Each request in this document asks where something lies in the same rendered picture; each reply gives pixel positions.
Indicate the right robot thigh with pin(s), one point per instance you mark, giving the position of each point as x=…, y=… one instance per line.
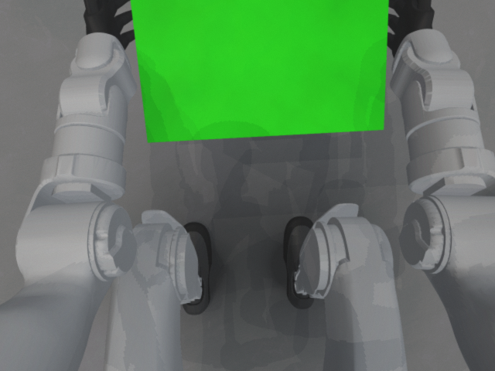
x=363, y=322

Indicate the right robot hand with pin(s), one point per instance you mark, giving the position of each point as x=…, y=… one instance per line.
x=413, y=15

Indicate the left robot upper arm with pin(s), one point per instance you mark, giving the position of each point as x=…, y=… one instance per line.
x=69, y=254

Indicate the carton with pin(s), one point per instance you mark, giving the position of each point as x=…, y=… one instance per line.
x=212, y=69

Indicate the robot left forearm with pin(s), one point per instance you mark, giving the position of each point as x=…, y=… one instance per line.
x=90, y=129

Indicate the robot left shin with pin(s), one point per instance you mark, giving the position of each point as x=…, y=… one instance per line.
x=159, y=216

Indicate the robot right forearm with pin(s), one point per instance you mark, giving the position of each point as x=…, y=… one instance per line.
x=442, y=125

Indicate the left robot hand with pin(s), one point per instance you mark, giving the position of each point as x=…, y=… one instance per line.
x=99, y=17

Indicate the right robot upper arm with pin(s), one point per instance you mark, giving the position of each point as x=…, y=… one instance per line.
x=452, y=239

